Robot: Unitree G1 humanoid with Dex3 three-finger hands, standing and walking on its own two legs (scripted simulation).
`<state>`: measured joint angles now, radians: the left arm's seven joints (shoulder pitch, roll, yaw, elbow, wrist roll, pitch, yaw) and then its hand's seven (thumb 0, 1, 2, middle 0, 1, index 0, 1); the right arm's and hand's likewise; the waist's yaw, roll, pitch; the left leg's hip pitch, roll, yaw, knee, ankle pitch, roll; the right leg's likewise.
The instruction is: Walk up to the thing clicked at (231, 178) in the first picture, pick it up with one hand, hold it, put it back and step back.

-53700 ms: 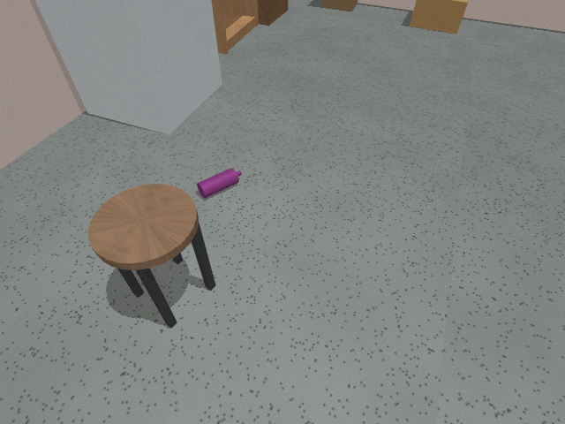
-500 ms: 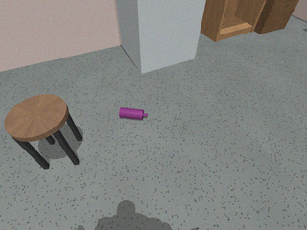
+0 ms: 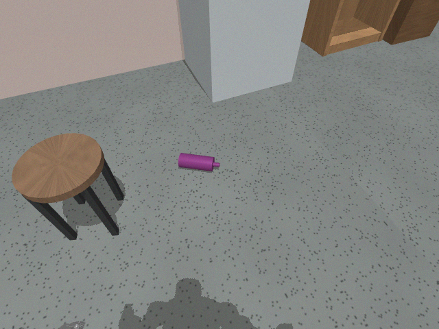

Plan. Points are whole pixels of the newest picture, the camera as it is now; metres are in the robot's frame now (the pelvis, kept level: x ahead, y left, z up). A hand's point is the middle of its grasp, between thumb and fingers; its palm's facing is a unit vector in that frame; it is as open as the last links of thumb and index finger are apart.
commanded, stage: step back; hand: left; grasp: from above
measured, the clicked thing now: (199, 162) +1.06 +0.16 -0.72
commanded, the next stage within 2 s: stand in 0.16 s
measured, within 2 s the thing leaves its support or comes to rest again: neither
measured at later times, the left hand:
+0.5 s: hand out of the picture +0.10 +0.26 -0.14, palm faces -0.02 -0.94 -0.33, open 7.4 cm
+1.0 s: hand out of the picture +0.07 +0.24 -0.13, palm faces -0.04 -0.94 -0.35, open 7.4 cm
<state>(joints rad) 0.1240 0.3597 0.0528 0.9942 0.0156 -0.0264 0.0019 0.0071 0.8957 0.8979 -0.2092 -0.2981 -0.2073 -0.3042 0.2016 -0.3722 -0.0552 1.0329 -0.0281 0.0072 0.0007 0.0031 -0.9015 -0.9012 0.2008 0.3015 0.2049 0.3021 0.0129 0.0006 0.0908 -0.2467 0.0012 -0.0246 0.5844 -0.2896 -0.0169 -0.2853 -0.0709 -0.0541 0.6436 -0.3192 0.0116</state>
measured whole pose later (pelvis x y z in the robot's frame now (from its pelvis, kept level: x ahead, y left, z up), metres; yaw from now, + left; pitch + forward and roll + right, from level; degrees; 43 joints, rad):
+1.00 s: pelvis +0.00 -0.01 +0.02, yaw -1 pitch -3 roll +0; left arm 0.11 0.36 0.01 1.15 0.01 -0.01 -0.01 0.01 0.90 0.90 -0.21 -0.30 -0.20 -0.30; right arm 0.13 -0.35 -0.01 1.15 -0.01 0.00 0.02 0.00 -0.90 -0.90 0.20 0.30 0.21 0.30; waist 0.00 0.01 0.06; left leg -0.11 0.05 -0.01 0.33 -0.17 -0.05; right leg -0.14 -0.01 -0.03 0.34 -0.16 0.00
